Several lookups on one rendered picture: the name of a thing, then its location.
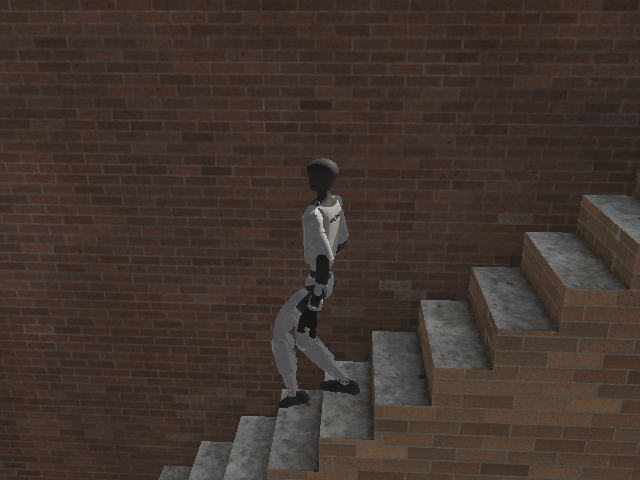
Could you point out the robot left forearm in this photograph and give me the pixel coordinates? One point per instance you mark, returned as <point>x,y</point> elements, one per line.
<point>321,282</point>

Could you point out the right robot upper arm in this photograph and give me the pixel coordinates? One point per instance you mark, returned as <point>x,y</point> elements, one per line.
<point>343,231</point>

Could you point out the robot right forearm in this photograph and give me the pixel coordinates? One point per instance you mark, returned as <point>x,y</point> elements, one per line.
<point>339,247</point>

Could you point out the left robot hand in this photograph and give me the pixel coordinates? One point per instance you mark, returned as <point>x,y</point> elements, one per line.
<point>309,319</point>

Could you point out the left robot upper arm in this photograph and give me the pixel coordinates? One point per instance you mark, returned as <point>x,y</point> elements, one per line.
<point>313,221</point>

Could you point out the robot right foot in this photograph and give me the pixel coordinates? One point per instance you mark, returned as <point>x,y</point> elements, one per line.
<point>336,386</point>

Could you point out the humanoid robot torso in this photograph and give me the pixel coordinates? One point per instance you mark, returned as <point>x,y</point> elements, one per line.
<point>331,225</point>

